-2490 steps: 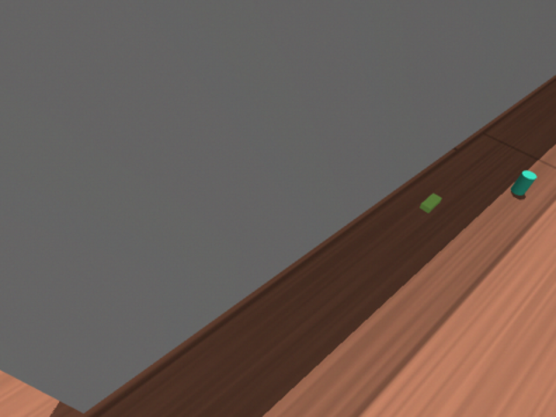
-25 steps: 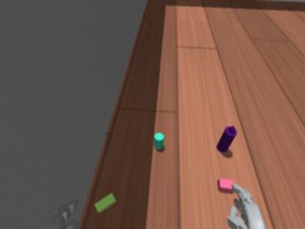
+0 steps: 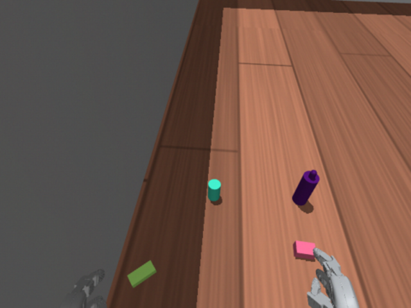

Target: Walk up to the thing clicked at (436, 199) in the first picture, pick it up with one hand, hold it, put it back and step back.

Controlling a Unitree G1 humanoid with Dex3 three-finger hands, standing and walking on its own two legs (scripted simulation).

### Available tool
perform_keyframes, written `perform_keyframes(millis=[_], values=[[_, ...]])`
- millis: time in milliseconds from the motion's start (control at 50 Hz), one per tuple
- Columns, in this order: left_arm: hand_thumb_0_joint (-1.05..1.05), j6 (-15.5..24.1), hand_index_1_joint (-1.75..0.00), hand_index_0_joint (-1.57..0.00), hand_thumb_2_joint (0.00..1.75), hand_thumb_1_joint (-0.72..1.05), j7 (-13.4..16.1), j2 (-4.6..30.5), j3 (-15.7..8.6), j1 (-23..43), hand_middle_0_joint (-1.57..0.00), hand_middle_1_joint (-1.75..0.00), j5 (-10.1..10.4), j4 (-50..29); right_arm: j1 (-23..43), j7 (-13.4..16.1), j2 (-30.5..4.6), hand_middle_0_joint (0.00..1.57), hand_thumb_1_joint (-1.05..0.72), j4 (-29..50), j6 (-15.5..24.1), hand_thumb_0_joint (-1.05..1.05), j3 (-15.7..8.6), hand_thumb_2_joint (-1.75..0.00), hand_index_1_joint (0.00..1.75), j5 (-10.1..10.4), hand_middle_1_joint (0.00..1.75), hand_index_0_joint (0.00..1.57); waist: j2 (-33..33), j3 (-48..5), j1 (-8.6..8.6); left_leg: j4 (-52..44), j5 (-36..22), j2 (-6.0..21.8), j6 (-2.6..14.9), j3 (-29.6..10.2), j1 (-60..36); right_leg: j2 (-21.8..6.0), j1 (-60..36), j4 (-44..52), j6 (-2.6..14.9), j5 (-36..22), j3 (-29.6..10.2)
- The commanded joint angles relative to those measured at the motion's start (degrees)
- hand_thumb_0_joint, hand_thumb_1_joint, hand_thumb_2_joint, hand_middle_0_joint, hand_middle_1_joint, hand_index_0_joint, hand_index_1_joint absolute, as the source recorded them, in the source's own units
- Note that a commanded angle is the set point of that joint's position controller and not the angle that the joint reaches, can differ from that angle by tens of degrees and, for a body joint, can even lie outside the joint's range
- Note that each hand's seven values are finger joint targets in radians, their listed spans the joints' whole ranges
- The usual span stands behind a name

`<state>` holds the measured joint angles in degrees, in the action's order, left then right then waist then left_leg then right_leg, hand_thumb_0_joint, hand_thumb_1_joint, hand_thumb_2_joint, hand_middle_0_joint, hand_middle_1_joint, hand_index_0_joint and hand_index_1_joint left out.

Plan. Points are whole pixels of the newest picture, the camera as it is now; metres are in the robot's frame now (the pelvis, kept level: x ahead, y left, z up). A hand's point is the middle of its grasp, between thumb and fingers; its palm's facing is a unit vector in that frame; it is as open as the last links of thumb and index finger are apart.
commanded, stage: home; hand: left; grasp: from above
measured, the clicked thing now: (142, 273) +0.43 +0.26 -0.70
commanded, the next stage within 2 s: stand in 0.46 s
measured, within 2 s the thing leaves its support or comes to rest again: neither
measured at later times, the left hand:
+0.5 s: hand out of the picture +0.16 +0.18 -0.05, palm faces +0.04 -0.98 -0.20, open 7.4 cm
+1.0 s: hand out of the picture +0.05 +0.25 -0.11, palm faces +0.06 -0.95 -0.32, open 7.4 cm
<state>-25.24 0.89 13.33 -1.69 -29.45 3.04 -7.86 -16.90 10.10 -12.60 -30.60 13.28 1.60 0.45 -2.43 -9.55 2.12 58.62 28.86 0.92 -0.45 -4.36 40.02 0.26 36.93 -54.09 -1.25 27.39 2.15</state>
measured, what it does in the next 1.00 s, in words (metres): stands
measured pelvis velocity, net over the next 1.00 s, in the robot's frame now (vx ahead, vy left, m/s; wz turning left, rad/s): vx -0.01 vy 0.02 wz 0.00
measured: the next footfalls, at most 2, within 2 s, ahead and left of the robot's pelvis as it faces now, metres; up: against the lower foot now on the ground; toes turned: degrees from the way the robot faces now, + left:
none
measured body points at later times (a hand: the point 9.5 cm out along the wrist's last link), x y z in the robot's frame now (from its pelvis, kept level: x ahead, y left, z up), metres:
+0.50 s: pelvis +0.00 +0.00 +0.00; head +0.02 +0.01 +0.45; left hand +0.15 +0.23 -0.03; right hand +0.16 -0.25 -0.06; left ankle +0.00 +0.12 -0.68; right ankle +0.00 -0.14 -0.68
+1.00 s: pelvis -0.01 +0.02 +0.05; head -0.01 +0.03 +0.50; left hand +0.05 +0.30 -0.09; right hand +0.07 -0.27 -0.08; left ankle +0.00 +0.12 -0.68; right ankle +0.00 -0.14 -0.68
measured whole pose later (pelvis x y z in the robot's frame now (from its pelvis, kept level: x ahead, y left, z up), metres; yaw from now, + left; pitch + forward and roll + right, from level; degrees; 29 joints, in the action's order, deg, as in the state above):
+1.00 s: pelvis -0.01 +0.02 +0.05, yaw +0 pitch -3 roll -1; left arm -1.9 1.9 16.5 -2.8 -13.1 -2.0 53.5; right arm -11.6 1.3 -16.0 -56.5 0.8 -2.6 -2.7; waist 0.6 2.5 -1.6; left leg 34.7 17.4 -1.8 1.4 -1.7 14.3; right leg -2.9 12.7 -32.8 -2.8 17.0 -0.1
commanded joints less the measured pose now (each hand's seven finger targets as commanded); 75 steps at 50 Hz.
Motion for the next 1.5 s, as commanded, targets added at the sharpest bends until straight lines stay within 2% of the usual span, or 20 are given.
perform_keyframes(millis=[0, 100, 120, 140, 160, 200, 420, 520, 540, 560, 580, 660, 740, 840, 940, 1040, 1140, 1340, 1380, 1480], values=[[0.0, 2.6, -0.3, -0.2, 0.9, 0.9, 0.6, 5.5, -3.3, 1.5, -0.2, -0.3, 0.0, -11.0, 3.5, 0.7, -7.1, 0.2, -0.9, 9.2, 3.2, 0.0, -2.9, -0.9, 0.3, 0.0, 0.3, 0.2, -1.5, -4.8, 0.29, -10.2, -14.3, -0.5, 0.71, 0.8, -6.1, 1.2, -2.6, 7.4, 1.54, -11.7, 1.8], [0.0, 2.6, -0.3, -0.2, 0.9, 0.9, 0.6, 5.0, -2.7, 2.0, -0.2, -0.3, -0.1, -11.0, 4.1, 0.7, -7.0, 0.2, -0.9, 9.8, 3.4, 0.0, -2.8, -0.9, 0.3, 0.0, 0.3, 0.2, 0.3, -3.2, 0.39, -10.0, -12.8, -0.6, 1.01, 1.0, -4.9, 1.2, -2.2, 8.1, 1.26, -10.9, 1.8], [0.0, 2.4, -0.3, -0.2, 0.9, 0.9, 0.7, 6.1, -4.3, 1.1, -0.2, -0.3, 0.0, -10.2, 3.7, 0.8, -7.2, 0.2, -0.9, 9.5, 3.4, 0.0, -3.0, -0.9, 0.3, 0.0, 0.3, 0.2, 0.1, -3.3, 0.16, -9.9, -11.8, -0.8, 1.07, 1.3, -4.9, 1.1, -2.3, 8.3, 1.18, -10.2, 1.5], [0.0, 2.5, -0.3, -0.2, 0.9, 0.9, 0.7, 5.4, -3.4, 1.8, -0.2, -0.3, 0.0, -10.6, 4.2, 0.8, -6.9, 0.2, -0.9, 9.7, 3.3, 0.0, -2.8, -0.9, 0.3, 0.1, 0.3, 0.2, -0.1, -3.1, 0.24, -9.8, -11.1, -0.9, 1.1, 1.7, -4.4, 1.0, -2.5, 8.8, 1.23, -9.7, 1.4], [0.0, 2.6, -0.3, -0.2, 0.9, 0.9, 0.7, 6.6, -4.5, 1.6, -0.2, -0.3, -0.1, -11.1, 3.6, 0.8, -7.3, 0.2, -0.9, 9.4, 3.3, 0.0, -3.1, -0.9, 0.3, 0.0, 0.3, 0.2, -0.3, -4.1, 0.15, -9.9, -11.2, -0.9, 1.14, 1.5, -4.7, 1.0, -2.6, 8.5, 1.25, -9.7, 1.4], [0.0, 2.5, -0.3, -0.2, 0.9, 0.9, 0.6, 5.5, -3.2, 1.0, -0.2, -0.3, -0.2, -10.7, 3.9, 0.8, -7.2, 0.2, -0.9, 9.9, 3.4, 0.0, -3.0, -0.9, 0.3, 0.0, 0.3, 0.2, -0.5, -3.1, 0.21, -10.0, -11.1, -0.8, 1.04, 1.6, -4.5, 1.0, -2.1, 8.3, 1.31, -9.6, 1.4], [0.0, 2.5, -0.3, -0.2, 0.9, 0.9, 0.8, 6.0, -3.7, 0.5, -0.2, -0.3, -0.3, -10.9, 3.3, 0.9, -7.3, 0.2, -0.9, 9.3, 3.1, 0.0, -3.2, -0.9, 0.3, 0.0, 0.3, 0.2, -1.2, -5.5, 0.34, -9.2, -15.9, -0.6, 0.86, 1.5, -6.2, 1.1, -3.0, 7.2, 1.44, -13.5, 1.5], [0.0, 2.5, -0.3, -0.2, 0.9, 0.9, 0.7, 5.6, -3.4, 1.7, -0.2, -0.3, 0.0, -11.1, 3.8, 0.7, -7.0, 0.2, -0.9, 9.6, 3.0, 0.0, -3.0, -0.9, 0.3, 0.1, 0.3, 0.2, -1.5, -4.1, 0.15, -10.0, -13.8, -0.5, 0.78, 0.9, -5.6, 1.2, -2.1, 7.5, 1.42, -11.6, 1.8], [0.0, 14.2, -0.3, -0.2, 0.9, 0.9, 3.0, 10.9, -3.3, 18.1, -0.2, -0.3, -6.9, 9.0, 7.9, -2.7, -13.1, 0.2, -0.9, -4.9, -3.1, 0.0, -4.9, -0.9, 0.3, -7.1, 0.3, 0.2, 2.6, 9.2, -4.44, -14.7, -23.5, 1.4, 3.52, -0.9, -6.1, -3.6, -13.0, 10.1, 3.4, -12.0, -3.5], [0.0, 18.1, -0.3, -0.2, 0.9, 0.9, 2.8, 11.6, -4.6, 12.6, -0.2, -0.3, -7.2, 18.9, 7.8, -4.3, -13.9, 0.2, -0.9, -4.8, -5.3, 0.0, -6.3, -0.9, 0.3, -6.8, 0.3, 0.2, 5.6, 3.3, -3.92, -13.6, -23.8, 0.2, 4.03, 1.2, -10.7, -4.4, -14.9, 11.9, 5.49, -12.8, -6.8], [0.0, 20.0, -0.3, -0.2, 0.9, 0.9, 2.4, 12.1, -4.1, 12.8, -0.2, -0.3, -7.1, 21.4, 7.1, -5.1, -14.3, 0.2, -0.9, -3.7, -6.5, 0.0, -6.1, -0.9, 0.3, -7.5, 0.3, 0.2, 6.5, 2.5, -2.68, -13.4, -23.6, -0.1, 3.96, 0.2, -11.7, -4.7, -13.9, 13.3, 6.4, -15.5, -9.1], [0.0, 22.5, -0.3, -0.2, 0.9, 0.9, 1.7, 12.3, -3.4, 16.6, -0.2, -0.3, -6.1, 31.8, 7.6, -8.3, -11.7, 0.2, -0.9, -8.8, -7.9, 0.0, -6.0, -0.9, 0.3, -3.4, 0.3, 0.2, 5.7, 1.9, -3.5, -16.8, -19.8, -0.9, 3.36, 0.5, -17.5, -6.4, -17.4, 16.0, 4.85, -17.3, -9.0], [0.0, 24.1, -0.3, -0.2, 0.9, 0.9, 2.1, 12.0, -3.5, 19.7, -0.2, -0.3, -5.8, 41.1, 7.8, -9.0, -11.7, 0.2, -0.9, -13.1, -9.3, 0.0, -6.6, -0.9, 0.3, -3.4, 0.3, 0.2, 4.4, 3.7, -3.06, -21.0, -19.8, -0.1, 3.64, -0.8, -21.5, -6.4, -18.1, 19.7, 3.23, -15.3, -7.6], [0.0, 25.1, -0.3, -0.2, 0.9, 0.9, 1.9, 10.9, -3.3, 19.2, -0.2, -0.3, -5.3, 50.5, 8.8, -8.6, -12.4, 0.2, -0.9, -17.3, -10.1, 0.0, -6.5, -0.9, 0.3, -3.4, 0.3, 0.2, -0.4, 7.3, -4.03, -28.9, -20.8, 2.4, 4.03, -4.5, -23.1, -4.7, -22.3, 22.2, 2.12, -16.3, -4.6], [0.0, 25.1, -0.3, -0.2, 0.9, 0.9, 1.9, 11.2, -3.0, 19.0, -0.2, -0.3, -4.9, 57.7, 8.9, -8.0, -13.7, 0.2, -0.9, -21.3, -10.8, 0.0, -6.4, -0.9, 0.3, -2.9, 0.3, 0.2, -0.9, 8.8, -3.79, -35.2, -22.3, 3.6, 3.2, -5.4, -26.9, -4.8, -26.2, 26.4, 1.81, -17.9, -4.1], [0.0, 25.1, -0.3, -0.2, 0.9, 0.9, 1.6, 12.2, -2.9, 19.9, -0.2, -0.3, -4.9, 62.6, 8.8, -7.9, -14.6, 0.2, -0.9, -24.3, -11.8, 0.0, -6.4, -0.9, 0.3, -2.5, 0.3, 0.2, -1.1, 12.8, -3.02, -41.9, -10.3, 3.7, 2.6, -6.2, -25.6, -4.7, -28.0, 29.9, 1.49, -14.2, -3.8], [0.0, 25.7, -0.3, -0.2, 0.9, 0.9, 1.6, 12.7, -2.5, 19.2, -0.2, -0.3, -5.2, 66.2, 8.9, -8.1, -14.0, 0.2, -0.9, -26.3, -12.1, 0.0, -6.5, -0.9, 0.3, -2.2, 0.3, 0.2, 1.9, 12.5, -2.94, -41.2, -13.6, 3.3, 2.31, -4.7, -28.3, -6.1, -29.3, 33.4, 1.66, -14.6, -5.0], [0.0, 25.9, -0.3, -0.2, 0.9, 0.9, 1.5, 13.8, -2.1, 19.5, -0.2, -0.3, -5.0, 69.1, 8.8, -8.6, -13.9, 0.2, -0.9, -28.7, -12.5, 0.0, -6.1, -0.9, 0.3, -2.0, 0.3, 0.2, 2.9, 14.3, -2.68, -41.9, -13.2, 3.1, 1.93, -4.0, -30.1, -6.5, -27.6, 36.9, 1.48, -11.2, -5.9], [0.0, 25.8, -0.3, -0.2, 0.9, 0.9, 1.4, 14.1, -2.1, 19.8, -0.2, -0.3, -4.9, 69.2, 8.7, -8.6, -14.4, 0.2, -0.9, -28.9, -12.6, 0.0, -6.0, -0.9, 0.3, -2.1, 0.3, 0.2, 1.6, 14.9, -2.58, -42.8, -10.5, 3.3, 1.95, -4.3, -28.7, -6.1, -27.6, 36.7, 1.4, -10.7, -5.5], [0.0, 26.0, -0.3, -0.2, 0.9, 0.9, 1.4, 14.7, -2.2, 20.2, -0.2, -0.3, -4.8, 69.7, 8.9, -8.8, -14.2, 0.2, -0.9, -29.3, -12.6, 0.0, -5.6, -0.9, 0.3, -1.9, 0.3, 0.2, 3.2, 14.6, -2.6, -41.7, -13.0, 3.2, 1.98, -3.5, -29.5, -6.7, -27.4, 37.8, 1.59, -9.6, -6.6]])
